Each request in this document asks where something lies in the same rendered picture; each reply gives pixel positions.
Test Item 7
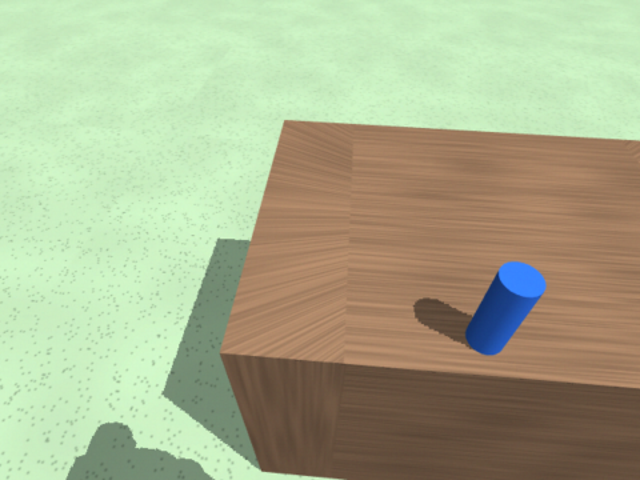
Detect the can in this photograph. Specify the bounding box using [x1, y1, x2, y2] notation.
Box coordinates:
[465, 262, 546, 355]

